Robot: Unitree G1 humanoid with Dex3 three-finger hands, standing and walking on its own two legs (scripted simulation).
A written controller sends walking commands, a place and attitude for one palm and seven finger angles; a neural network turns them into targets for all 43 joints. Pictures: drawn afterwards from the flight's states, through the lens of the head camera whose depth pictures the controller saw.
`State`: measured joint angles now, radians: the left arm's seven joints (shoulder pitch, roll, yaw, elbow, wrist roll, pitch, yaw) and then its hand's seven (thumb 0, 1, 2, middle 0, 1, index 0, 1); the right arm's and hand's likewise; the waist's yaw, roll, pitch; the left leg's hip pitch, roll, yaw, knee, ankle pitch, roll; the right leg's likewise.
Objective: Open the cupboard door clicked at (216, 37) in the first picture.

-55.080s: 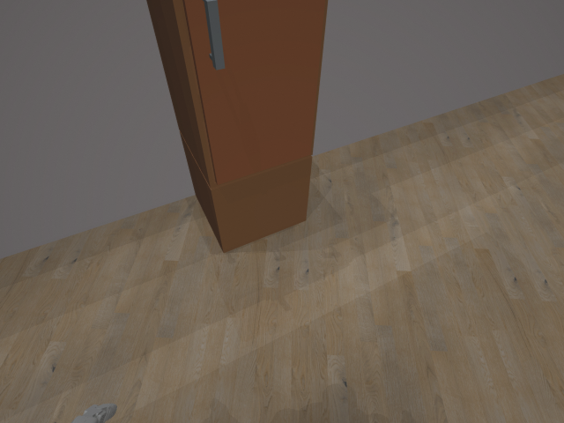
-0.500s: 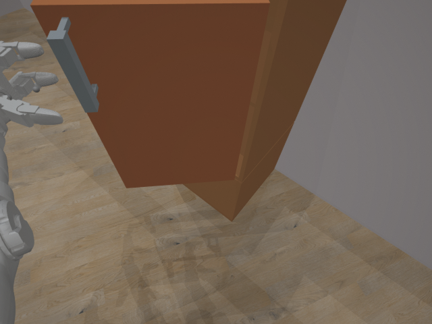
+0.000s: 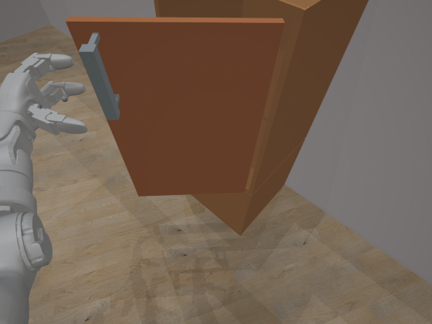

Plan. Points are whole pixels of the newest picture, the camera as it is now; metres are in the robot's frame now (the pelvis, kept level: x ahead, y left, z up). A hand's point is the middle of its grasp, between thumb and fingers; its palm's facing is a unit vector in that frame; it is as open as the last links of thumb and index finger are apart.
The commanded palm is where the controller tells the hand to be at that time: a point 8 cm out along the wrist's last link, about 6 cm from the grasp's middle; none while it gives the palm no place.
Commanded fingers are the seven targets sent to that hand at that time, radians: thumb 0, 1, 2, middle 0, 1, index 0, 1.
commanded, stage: move the hooked fingers beside the handle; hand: left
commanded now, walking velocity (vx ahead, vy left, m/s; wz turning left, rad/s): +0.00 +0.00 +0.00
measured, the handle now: (104, 78) +0.53 +0.21 +0.16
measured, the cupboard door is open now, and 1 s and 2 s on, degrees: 45 45 46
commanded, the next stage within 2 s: slide the fingers in behind the handle in 0.46 s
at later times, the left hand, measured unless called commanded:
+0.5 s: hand (64, 99) +0.46 +0.26 +0.17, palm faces +0.04 -1.00 +0.01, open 14.0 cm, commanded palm +0.44 +0.31 +0.16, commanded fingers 0.00 -0.50 0.30 -0.30 -1.20 -0.30 -1.20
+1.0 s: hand (86, 98) +0.48 +0.23 +0.15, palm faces +0.02 -1.00 +0.02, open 13.9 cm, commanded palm +0.45 +0.28 +0.16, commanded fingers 0.00 -0.50 0.30 -0.30 -1.20 -0.30 -1.20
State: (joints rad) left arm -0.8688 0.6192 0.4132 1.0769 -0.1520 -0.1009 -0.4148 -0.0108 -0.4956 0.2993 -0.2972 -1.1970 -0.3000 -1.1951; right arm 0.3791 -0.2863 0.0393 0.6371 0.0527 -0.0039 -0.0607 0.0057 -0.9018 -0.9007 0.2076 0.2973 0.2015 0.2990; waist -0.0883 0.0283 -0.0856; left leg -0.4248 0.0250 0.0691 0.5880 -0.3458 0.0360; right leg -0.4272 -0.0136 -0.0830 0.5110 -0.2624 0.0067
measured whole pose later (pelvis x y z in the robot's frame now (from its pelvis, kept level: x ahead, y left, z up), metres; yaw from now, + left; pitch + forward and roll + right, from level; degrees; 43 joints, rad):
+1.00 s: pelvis +0.00 +0.00 +0.00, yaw -1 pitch +12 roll -2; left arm -0.89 0.59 0.43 1.10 -0.14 -0.12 -0.36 -0.01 -0.49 0.30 -0.30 -1.20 -0.31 -1.20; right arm 0.40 -0.28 0.05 0.63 0.04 0.00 -0.06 0.01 -0.90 -0.90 0.21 0.30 0.20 0.30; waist -0.11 0.03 -0.08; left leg -0.46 0.03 0.08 0.61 -0.35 0.04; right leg -0.47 -0.01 -0.06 0.53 -0.26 0.01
